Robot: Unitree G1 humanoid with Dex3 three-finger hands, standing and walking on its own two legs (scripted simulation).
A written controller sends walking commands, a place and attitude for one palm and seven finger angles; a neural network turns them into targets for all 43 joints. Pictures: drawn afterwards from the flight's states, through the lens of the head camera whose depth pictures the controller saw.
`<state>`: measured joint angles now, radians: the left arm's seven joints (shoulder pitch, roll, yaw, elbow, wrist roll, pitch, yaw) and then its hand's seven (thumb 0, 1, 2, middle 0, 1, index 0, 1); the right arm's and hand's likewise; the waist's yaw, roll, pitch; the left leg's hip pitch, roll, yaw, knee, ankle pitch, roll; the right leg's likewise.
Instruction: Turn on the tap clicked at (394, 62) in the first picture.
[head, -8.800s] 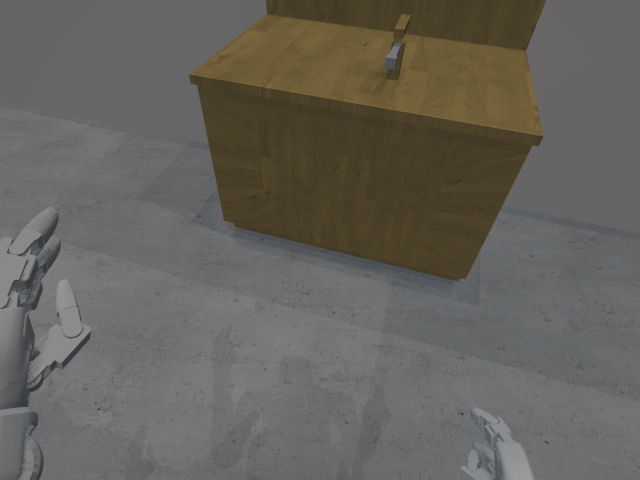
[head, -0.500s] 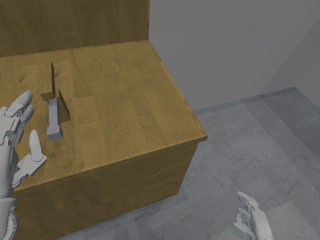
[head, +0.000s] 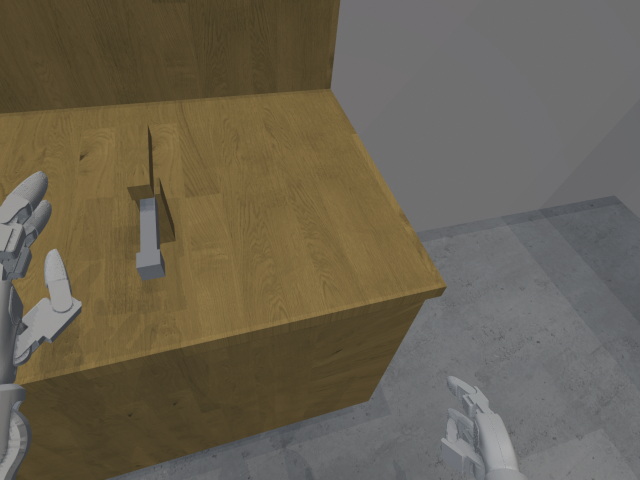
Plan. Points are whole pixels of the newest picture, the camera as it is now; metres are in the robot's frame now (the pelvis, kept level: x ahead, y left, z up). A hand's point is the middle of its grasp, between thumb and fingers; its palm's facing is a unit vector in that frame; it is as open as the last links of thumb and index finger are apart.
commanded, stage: look again from close up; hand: left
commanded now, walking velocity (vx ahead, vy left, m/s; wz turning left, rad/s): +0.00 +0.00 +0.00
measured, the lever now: (151, 264) +0.34 +0.25 +0.06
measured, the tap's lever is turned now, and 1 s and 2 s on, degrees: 0 0 0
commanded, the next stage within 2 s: shuffle to correct the standing spot in 0.40 s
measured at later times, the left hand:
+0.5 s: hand (97, 318) +0.21 +0.23 +0.16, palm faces +0.39 -0.85 -0.37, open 7.4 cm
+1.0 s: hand (162, 314) +0.22 +0.18 +0.16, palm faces +0.34 -0.86 -0.39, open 7.4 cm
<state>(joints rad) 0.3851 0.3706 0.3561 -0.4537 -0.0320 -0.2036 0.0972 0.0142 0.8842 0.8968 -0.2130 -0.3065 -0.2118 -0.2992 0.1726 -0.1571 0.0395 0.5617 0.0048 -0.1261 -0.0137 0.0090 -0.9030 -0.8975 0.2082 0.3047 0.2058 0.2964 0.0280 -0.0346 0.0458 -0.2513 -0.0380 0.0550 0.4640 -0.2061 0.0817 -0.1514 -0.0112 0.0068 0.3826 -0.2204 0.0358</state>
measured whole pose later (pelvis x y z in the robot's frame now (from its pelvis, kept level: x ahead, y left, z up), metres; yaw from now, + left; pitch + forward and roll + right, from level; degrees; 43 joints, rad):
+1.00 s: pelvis +0.00 -0.07 +0.00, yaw +0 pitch +1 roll -1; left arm 0.44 0.38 0.36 -0.50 -0.08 -0.15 0.08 0.01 0.88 0.90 -0.21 -0.31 -0.21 -0.30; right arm 0.19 -0.18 -0.01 0.54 0.02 -0.07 -0.02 0.01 -0.90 -0.90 0.21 0.30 0.20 0.30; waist 0.02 0.00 0.05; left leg -0.27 0.05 0.01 0.47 -0.20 -0.01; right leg -0.17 0.08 -0.03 0.38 -0.22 -0.05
